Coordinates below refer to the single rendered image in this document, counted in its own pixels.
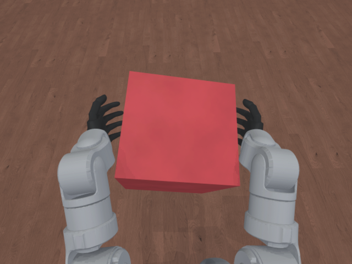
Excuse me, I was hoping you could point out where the robot right hand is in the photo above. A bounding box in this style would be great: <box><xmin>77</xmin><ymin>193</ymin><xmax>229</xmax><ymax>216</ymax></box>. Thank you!
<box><xmin>236</xmin><ymin>99</ymin><xmax>263</xmax><ymax>146</ymax></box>

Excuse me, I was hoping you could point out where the left robot forearm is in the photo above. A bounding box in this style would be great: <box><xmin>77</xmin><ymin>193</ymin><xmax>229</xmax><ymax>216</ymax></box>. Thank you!
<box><xmin>57</xmin><ymin>129</ymin><xmax>118</xmax><ymax>264</ymax></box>

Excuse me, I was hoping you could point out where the robot left hand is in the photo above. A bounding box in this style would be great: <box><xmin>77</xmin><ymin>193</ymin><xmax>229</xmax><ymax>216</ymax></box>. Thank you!
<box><xmin>87</xmin><ymin>95</ymin><xmax>124</xmax><ymax>142</ymax></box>

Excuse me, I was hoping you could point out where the right robot forearm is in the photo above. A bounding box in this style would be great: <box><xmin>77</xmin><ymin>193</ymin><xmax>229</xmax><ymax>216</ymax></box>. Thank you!
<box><xmin>239</xmin><ymin>129</ymin><xmax>301</xmax><ymax>264</ymax></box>

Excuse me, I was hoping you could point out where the robot left upper arm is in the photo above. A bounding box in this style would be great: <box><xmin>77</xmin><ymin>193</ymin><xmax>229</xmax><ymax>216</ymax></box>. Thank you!
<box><xmin>71</xmin><ymin>246</ymin><xmax>131</xmax><ymax>264</ymax></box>

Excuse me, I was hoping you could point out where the carton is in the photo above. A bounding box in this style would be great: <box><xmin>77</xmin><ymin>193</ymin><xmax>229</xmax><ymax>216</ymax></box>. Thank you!
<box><xmin>114</xmin><ymin>71</ymin><xmax>240</xmax><ymax>194</ymax></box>

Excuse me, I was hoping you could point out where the robot right upper arm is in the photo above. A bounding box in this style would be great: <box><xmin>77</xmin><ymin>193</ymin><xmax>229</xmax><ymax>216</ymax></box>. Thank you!
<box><xmin>234</xmin><ymin>245</ymin><xmax>298</xmax><ymax>264</ymax></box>

